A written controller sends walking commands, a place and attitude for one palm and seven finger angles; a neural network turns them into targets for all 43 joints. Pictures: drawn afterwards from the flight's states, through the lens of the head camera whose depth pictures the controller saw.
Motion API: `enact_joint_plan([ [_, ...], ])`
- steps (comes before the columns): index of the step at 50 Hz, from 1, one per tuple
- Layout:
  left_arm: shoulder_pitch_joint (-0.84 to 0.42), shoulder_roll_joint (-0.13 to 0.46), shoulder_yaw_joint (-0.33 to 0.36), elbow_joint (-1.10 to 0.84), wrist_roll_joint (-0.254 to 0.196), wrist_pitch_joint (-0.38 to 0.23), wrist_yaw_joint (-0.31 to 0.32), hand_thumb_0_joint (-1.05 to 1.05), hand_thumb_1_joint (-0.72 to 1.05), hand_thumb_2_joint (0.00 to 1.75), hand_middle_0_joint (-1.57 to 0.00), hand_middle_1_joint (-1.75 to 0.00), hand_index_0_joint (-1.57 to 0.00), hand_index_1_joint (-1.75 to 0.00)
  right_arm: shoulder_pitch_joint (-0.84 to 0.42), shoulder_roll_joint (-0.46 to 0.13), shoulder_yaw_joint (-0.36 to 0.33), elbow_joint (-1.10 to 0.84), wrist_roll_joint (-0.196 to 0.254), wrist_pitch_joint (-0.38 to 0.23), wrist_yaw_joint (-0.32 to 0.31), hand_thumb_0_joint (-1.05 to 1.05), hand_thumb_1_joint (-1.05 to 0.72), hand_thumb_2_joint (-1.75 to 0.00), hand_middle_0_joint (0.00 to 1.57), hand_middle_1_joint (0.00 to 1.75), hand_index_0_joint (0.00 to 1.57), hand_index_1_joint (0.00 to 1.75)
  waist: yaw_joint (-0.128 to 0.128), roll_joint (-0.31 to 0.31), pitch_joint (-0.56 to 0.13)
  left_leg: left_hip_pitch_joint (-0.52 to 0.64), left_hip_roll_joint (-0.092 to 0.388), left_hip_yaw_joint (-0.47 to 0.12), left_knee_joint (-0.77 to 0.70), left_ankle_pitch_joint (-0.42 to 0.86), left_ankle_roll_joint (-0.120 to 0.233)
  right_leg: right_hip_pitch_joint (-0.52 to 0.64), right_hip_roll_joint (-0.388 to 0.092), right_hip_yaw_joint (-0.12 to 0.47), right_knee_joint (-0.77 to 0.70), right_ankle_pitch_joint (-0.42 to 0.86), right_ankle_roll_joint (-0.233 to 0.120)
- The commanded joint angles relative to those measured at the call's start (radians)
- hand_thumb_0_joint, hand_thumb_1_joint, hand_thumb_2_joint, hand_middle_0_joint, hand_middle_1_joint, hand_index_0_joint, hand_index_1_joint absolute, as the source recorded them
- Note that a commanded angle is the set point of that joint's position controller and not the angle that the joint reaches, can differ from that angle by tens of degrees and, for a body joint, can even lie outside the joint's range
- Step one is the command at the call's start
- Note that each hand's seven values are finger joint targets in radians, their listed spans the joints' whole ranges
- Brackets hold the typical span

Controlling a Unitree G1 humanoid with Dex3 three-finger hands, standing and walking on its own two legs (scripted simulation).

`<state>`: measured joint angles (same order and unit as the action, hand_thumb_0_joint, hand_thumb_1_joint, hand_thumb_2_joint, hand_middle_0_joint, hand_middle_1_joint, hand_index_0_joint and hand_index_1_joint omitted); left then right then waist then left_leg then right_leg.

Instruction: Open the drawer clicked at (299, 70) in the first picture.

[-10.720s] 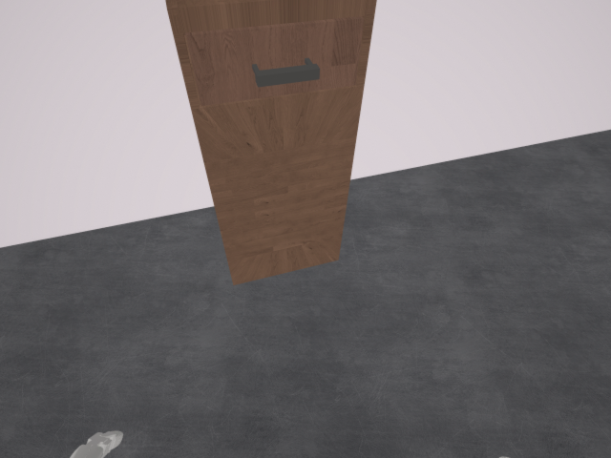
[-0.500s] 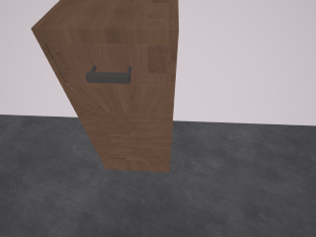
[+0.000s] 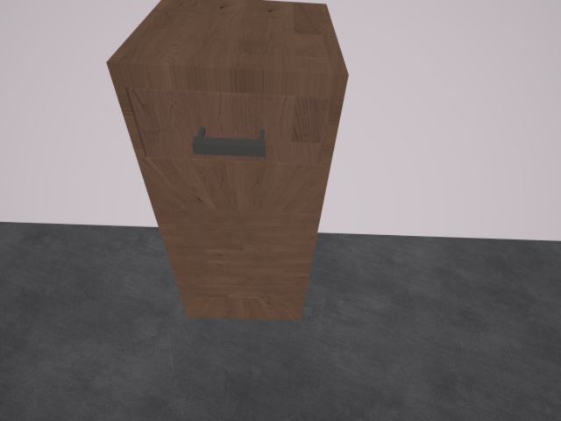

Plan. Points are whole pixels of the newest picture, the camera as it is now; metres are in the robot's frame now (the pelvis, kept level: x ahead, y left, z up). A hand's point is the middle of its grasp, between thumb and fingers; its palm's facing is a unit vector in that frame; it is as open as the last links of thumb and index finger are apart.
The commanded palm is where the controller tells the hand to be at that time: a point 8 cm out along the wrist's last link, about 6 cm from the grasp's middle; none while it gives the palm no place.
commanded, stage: shuffle to correct the standing spot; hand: left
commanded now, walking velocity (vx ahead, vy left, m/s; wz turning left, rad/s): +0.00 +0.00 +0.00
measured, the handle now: (231, 139) +0.61 +0.14 +0.08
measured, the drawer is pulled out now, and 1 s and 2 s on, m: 0.00 0.00 0.00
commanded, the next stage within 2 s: come to a stop and stand still in 0.90 s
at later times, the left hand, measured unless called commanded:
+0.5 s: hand out of the picture +0.01 +0.12 -0.18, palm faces +0.14 -0.98 -0.15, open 7.3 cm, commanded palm none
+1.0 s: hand out of the picture +0.16 +0.13 -0.17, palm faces +0.06 -0.98 -0.18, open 7.3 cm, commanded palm none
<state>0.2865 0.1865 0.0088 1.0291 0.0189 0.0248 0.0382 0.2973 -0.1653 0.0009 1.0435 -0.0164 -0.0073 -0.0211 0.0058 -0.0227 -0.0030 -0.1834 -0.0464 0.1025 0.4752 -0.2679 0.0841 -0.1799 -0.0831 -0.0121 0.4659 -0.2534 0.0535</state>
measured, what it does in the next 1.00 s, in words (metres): walks ahead: right foot, then left foot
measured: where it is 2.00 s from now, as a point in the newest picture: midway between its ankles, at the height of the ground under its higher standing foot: outside the picture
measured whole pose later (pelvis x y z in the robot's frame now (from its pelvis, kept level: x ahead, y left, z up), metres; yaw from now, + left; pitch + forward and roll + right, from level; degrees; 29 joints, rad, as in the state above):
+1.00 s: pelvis +0.13 -0.06 +0.01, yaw +2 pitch +1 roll -1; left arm 0.24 0.19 0.07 1.00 0.03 0.05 -0.01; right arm 0.35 -0.11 -0.03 1.09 -0.03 -0.03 -0.04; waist -0.03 -0.01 0.05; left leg -0.16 0.10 0.16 0.43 -0.26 -0.02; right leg -0.49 -0.10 -0.06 0.76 -0.24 0.05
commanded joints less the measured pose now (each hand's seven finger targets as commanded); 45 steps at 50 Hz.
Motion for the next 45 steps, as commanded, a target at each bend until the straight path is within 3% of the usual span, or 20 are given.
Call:
enact_joint_plan([
  [1,0.067,0.054,0.006,-0.022,0.004,-0.013,0.002,0.0,0.9,0.9,-0.2,-0.3,-0.2,-0.3,0.039,-0.143,-0.034,-0.031,0.0,-0.02,-0.014,0.0,-0.9,-0.9,0.2,0.3,0.2,0.3,0.002,0.063,0.082,-0.074,0.203,-0.238,-0.25,-0.029,-0.033,-0.026,0.001,-0.004,-0.015,0.048,-0.041],
  [6,0.087,0.026,0.007,-0.005,0.016,0.0,-0.012,0.0,0.9,0.9,-0.2,-0.3,-0.2,-0.3,0.084,-0.167,-0.053,0.002,-0.005,-0.007,-0.021,0.0,-0.9,-0.9,0.2,0.3,0.2,0.3,-0.019,0.092,0.11,-0.048,0.28,-0.335,-0.342,-0.344,0.006,-0.135,0.039,-0.039,0.099,-0.111,-0.048],
  [11,0.038,0.007,0.019,-0.041,0.018,0.001,-0.032,0.0,0.9,0.9,-0.2,-0.3,-0.2,-0.3,0.128,-0.164,-0.065,0.028,-0.013,-0.008,-0.029,0.0,-0.9,-0.9,0.2,0.3,0.2,0.3,-0.044,0.092,0.131,0.024,0.348,-0.393,-0.32,-0.249,0.108,-0.285,0.009,-0.013,0.228,-0.182,-0.061],
  [16,0.113,-0.019,0.027,-0.015,0.012,-0.009,-0.035,0.0,0.9,0.9,-0.2,-0.3,-0.2,-0.3,0.11,-0.149,-0.067,0.041,-0.009,-0.011,-0.032,0.0,-0.9,-0.9,0.2,0.3,0.2,0.3,-0.005,0.076,0.083,-0.107,0.282,-0.306,-0.222,-0.182,0.064,-0.043,0.049,-0.057,0.0,-0.036,-0.062],
  [18,0.173,0.014,0.038,0.005,0.014,-0.017,-0.025,0.0,0.9,0.9,-0.2,-0.3,-0.2,-0.3,0.102,-0.104,-0.058,0.034,-0.004,-0.012,-0.026,0.0,-0.9,-0.9,0.2,0.3,0.2,0.3,0.025,-0.031,0.078,-0.301,0.187,-0.221,-0.102,-0.254,0.016,0.153,-0.019,0.037,-0.105,-0.085,-0.086],
  [20,0.247,0.09,0.053,0.023,0.009,-0.023,-0.009,0.0,0.9,0.9,-0.2,-0.3,-0.2,-0.3,0.072,-0.04,-0.043,0.004,-0.005,-0.009,-0.016,0.0,-0.9,-0.9,0.2,0.3,0.2,0.3,0.054,-0.235,0.076,-0.425,0.05,0.009,0.213,-0.252,-0.034,0.178,-0.228,0.297,-0.281,-0.385,-0.194],
  [21,0.249,0.088,0.054,0.023,0.003,-0.029,-0.003,0.0,0.9,0.9,-0.2,-0.3,-0.2,-0.3,0.027,-0.058,-0.051,-0.007,-0.009,-0.004,-0.009,0.0,-0.9,-0.9,0.2,0.3,0.2,0.3,0.065,-0.22,0.109,-0.435,0.083,-0.009,0.402,-0.277,-0.032,0.099,-0.261,0.344,-0.343,-0.432,-0.24],
  [23,0.187,0.047,0.049,0.011,0.005,-0.041,0.001,0.0,0.9,0.9,-0.2,-0.3,-0.2,-0.3,0.039,-0.05,-0.058,-0.001,-0.012,0.003,0.0,0.0,-0.9,-0.9,0.2,0.3,0.2,0.3,0.01,-0.084,0.158,-0.441,0.124,-0.042,0.558,-0.215,-0.034,0.003,-0.25,0.285,-0.34,-0.339,-0.259],
  [25,0.145,0.037,0.048,0.001,0.013,-0.051,0.004,0.0,0.9,0.9,-0.2,-0.3,-0.2,-0.3,0.055,-0.018,-0.055,0.001,-0.012,0.005,0.009,0.0,-0.9,-0.9,0.2,0.3,0.2,0.3,-0.018,-0.008,0.15,-0.387,0.145,-0.038,0.535,-0.189,-0.043,-0.043,-0.22,0.176,-0.314,-0.206,-0.254],
  [29,0.151,0.043,0.045,0.012,0.018,-0.052,-0.008,0.0,0.9,0.9,-0.2,-0.3,-0.2,-0.3,0.057,0.013,-0.049,-0.014,-0.008,-0.006,0.011,0.0,-0.9,-0.9,0.2,0.3,0.2,0.3,-0.022,-0.073,0.116,-0.232,0.123,0.028,0.293,-0.125,-0.057,-0.078,-0.156,0.065,-0.255,-0.065,-0.238],
  [31,0.145,0.039,0.043,0.018,0.011,-0.043,-0.018,0.0,0.9,0.9,-0.2,-0.3,-0.2,-0.3,0.111,0.008,-0.045,0.003,-0.012,-0.017,0.002,0.0,-0.9,-0.9,0.2,0.3,0.2,0.3,-0.043,-0.087,0.095,-0.083,0.095,0.071,0.128,-0.016,-0.064,-0.128,-0.096,0.01,-0.166,-0.058,-0.197],
  [32,0.149,0.026,0.039,0.021,0.006,-0.037,-0.023,0.0,0.9,0.9,-0.2,-0.3,-0.2,-0.3,0.157,-0.013,-0.049,0.023,-0.011,-0.024,-0.003,0.0,-0.9,-0.9,0.2,0.3,0.2,0.3,-0.058,-0.05,0.083,0.014,0.105,0.056,0.046,0.025,-0.067,-0.171,-0.065,-0.014,-0.081,-0.069,-0.17],
  [33,0.16,-0.006,0.031,0.013,0.003,-0.033,-0.029,0.0,0.9,0.9,-0.2,-0.3,-0.2,-0.3,0.21,-0.071,-0.061,0.04,-0.013,-0.029,-0.012,0.0,-0.9,-0.9,0.2,0.3,0.2,0.3,-0.073,0.082,0.067,0.102,0.206,-0.085,-0.038,-0.018,-0.04,-0.251,-0.013,-0.052,0.064,-0.084,-0.131],
  [34,0.177,-0.053,0.024,-0.006,0.005,-0.032,-0.036,0.0,0.9,0.9,-0.2,-0.3,-0.2,-0.3,0.297,-0.175,-0.087,0.047,-0.019,-0.037,-0.02,0.0,-0.9,-0.9,0.2,0.3,0.2,0.3,-0.095,0.304,0.023,0.204,0.449,-0.436,-0.196,-0.072,0.054,-0.415,0.052,-0.125,0.299,-0.206,-0.073],
  [35,0.1,-0.022,0.029,-0.048,0.017,-0.026,-0.04,0.0,0.9,0.9,-0.2,-0.3,-0.2,-0.3,0.311,-0.225,-0.099,0.048,-0.017,-0.032,-0.031,0.0,-0.9,-0.9,0.2,0.3,0.2,0.3,-0.112,0.255,0.062,0.166,0.57,-0.582,-0.291,-0.113,0.146,-0.488,0.041,-0.063,0.494,-0.313,-0.07],
  [36,0.059,-0.007,0.039,-0.07,0.027,-0.022,-0.045,0.0,0.9,0.9,-0.2,-0.3,-0.2,-0.3,0.253,-0.224,-0.099,0.028,-0.018,-0.029,-0.033,0.0,-0.9,-0.9,0.2,0.3,0.2,0.3,-0.097,0.154,0.099,0.084,0.568,-0.556,-0.308,-0.178,0.165,-0.496,-0.007,-0.006,0.579,-0.274,-0.073],
  [37,0.043,-0.013,0.04,-0.054,0.034,-0.017,-0.046,0.0,0.9,0.9,-0.2,-0.3,-0.2,-0.3,0.209,-0.168,-0.081,0.03,-0.019,-0.034,-0.035,0.0,-0.9,-0.9,0.2,0.3,0.2,0.3,-0.074,0.153,0.145,0.002,0.499,-0.476,-0.311,-0.082,0.119,-0.489,-0.016,0.007,0.629,-0.189,-0.066],
  [39,0.08,-0.016,0.044,-0.035,0.027,-0.015,-0.054,0.0,0.9,0.9,-0.2,-0.3,-0.2,-0.3,0.134,-0.12,-0.061,0.012,-0.014,-0.049,-0.037,0.0,-0.9,-0.9,0.2,0.3,0.2,0.3,-0.03,0.14,0.136,-0.018,0.444,-0.306,-0.285,0.156,0.086,-0.452,-0.04,0.014,0.632,-0.075,-0.042],
  [41,0.097,-0.032,0.042,-0.02,0.02,-0.007,-0.056,0.0,0.9,0.9,-0.2,-0.3,-0.2,-0.3,0.131,-0.118,-0.059,0.014,-0.012,-0.057,-0.041,0.0,-0.9,-0.9,0.2,0.3,0.2,0.3,-0.02,0.098,0.068,0.034,0.4,-0.173,-0.237,0.409,0.068,-0.413,-0.034,-0.001,0.587,-0.02,-0.019],
  [45,0.036,-0.03,0.043,-0.047,0.013,0.008,-0.056,0.0,0.9,0.9,-0.2,-0.3,-0.2,-0.3,0.125,-0.135,-0.069,0.017,-0.013,-0.048,-0.041,0.0,-0.9,-0.9,0.2,0.3,0.2,0.3,-0.026,0.134,0.043,0.035,0.359,-0.051,-0.19,0.542,0.042,-0.343,-0.023,-0.042,0.398,0.041,-0.001],
])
